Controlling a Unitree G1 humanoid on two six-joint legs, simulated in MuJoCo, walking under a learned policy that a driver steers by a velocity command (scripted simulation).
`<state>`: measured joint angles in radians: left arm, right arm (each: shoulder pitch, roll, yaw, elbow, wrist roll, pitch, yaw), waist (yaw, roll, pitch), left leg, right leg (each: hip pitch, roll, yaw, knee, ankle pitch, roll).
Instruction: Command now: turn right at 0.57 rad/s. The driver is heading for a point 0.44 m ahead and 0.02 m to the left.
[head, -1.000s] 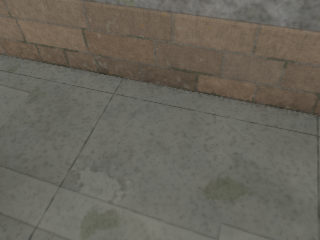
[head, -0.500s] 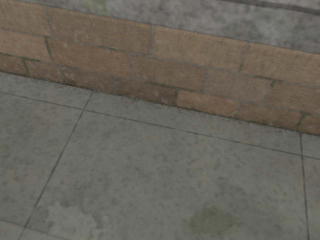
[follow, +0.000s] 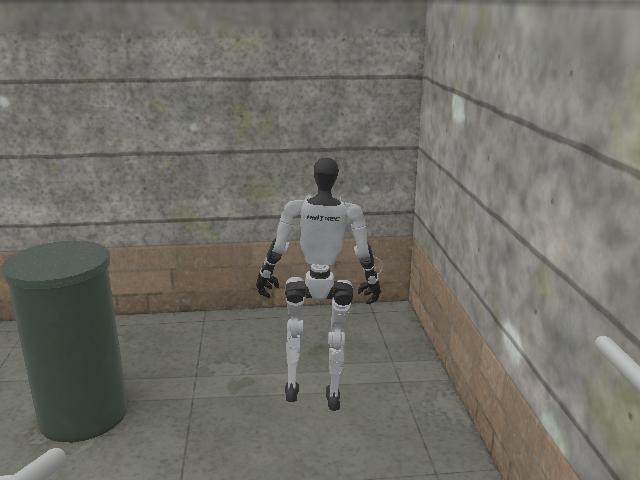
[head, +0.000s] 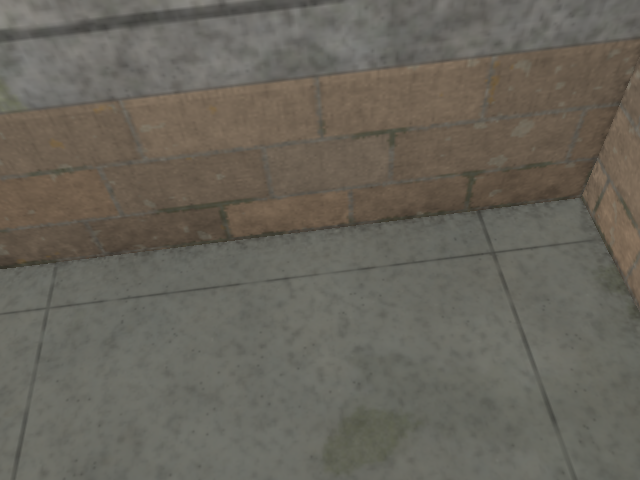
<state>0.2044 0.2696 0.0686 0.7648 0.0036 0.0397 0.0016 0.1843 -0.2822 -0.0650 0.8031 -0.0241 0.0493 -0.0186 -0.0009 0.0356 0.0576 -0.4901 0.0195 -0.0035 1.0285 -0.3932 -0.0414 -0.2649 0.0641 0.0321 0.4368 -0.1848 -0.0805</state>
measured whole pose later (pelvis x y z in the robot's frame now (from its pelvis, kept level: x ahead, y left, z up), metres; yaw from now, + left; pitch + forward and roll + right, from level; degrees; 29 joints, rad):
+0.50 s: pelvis +0.09 +0.02 +0.01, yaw -12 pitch +1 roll +0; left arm 0.20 0.30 0.07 0.77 0.04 -0.01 -0.05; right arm 0.41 -0.24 -0.04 0.87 -0.02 -0.07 0.00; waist -0.04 -0.06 -0.02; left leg -0.02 -0.02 0.01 0.24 -0.25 0.04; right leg -0.58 0.03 0.09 0.93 -0.19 -0.01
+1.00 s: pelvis +0.30 -0.08 +0.01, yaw -8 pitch +0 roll +0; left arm 0.33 0.22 0.02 0.91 0.01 -0.08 0.01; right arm 0.19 -0.26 -0.06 0.88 -0.04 -0.02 0.01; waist 0.02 0.03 0.07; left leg -0.55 0.04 0.01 0.82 -0.20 0.02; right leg -0.08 0.03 -0.13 0.28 -0.21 -0.06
